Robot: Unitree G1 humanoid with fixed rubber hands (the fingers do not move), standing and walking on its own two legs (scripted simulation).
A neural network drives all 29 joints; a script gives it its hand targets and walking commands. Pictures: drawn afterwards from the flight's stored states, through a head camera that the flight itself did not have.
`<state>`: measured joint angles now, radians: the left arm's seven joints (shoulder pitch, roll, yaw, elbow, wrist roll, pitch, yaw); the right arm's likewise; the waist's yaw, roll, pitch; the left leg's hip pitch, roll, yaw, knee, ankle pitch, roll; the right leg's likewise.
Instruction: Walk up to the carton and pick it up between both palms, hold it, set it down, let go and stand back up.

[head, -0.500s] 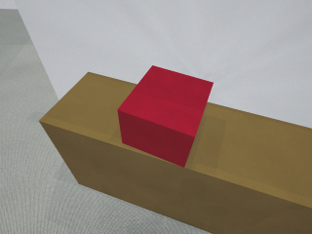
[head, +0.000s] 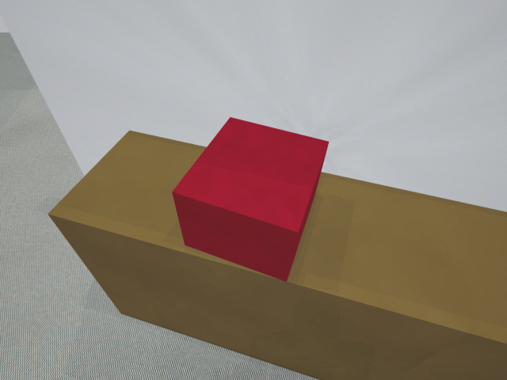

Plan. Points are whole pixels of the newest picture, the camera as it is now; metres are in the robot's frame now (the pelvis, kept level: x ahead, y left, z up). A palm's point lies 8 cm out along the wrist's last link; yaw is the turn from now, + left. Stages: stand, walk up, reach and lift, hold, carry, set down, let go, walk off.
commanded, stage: walk up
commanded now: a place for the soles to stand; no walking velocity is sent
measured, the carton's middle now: (256, 193) +0.53 +0.00 -0.04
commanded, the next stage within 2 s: none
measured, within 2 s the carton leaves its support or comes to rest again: neither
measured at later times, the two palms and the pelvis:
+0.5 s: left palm out of the picture +0.02 +0.26 -0.13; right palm out of the picture +0.01 -0.25 -0.13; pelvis +0.00 +0.01 +0.00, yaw -1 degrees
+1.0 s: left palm out of the picture +0.06 +0.43 -0.14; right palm out of the picture +0.14 -0.14 -0.14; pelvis +0.06 +0.14 -0.03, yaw -10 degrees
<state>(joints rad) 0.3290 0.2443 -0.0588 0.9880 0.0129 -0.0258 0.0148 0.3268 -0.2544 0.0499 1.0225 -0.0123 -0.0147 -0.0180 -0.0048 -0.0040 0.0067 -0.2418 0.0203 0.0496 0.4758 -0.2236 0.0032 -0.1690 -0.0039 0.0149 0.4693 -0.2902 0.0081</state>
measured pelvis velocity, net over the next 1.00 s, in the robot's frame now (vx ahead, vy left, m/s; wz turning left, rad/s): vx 0.06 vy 0.14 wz -0.17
